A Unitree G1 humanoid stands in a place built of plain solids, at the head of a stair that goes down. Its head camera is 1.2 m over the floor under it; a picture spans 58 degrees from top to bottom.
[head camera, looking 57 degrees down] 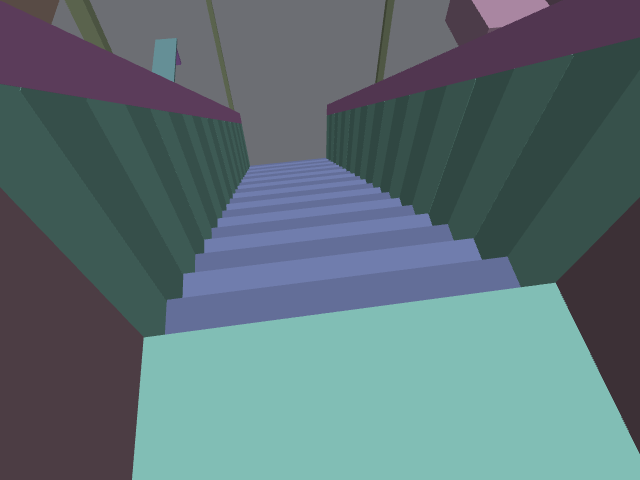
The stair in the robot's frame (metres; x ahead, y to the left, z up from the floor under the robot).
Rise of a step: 0.19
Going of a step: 0.21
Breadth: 1.25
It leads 8 degrees to the left of straight ahead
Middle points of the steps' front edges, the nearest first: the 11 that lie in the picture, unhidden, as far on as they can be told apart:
0.53 -0.11 0.00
0.74 -0.08 -0.19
0.95 -0.05 -0.38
1.16 -0.02 -0.58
1.37 0.01 -0.77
1.58 0.04 -0.96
1.79 0.07 -1.16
2.00 0.10 -1.35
2.21 0.13 -1.54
2.42 0.16 -1.74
2.63 0.19 -1.93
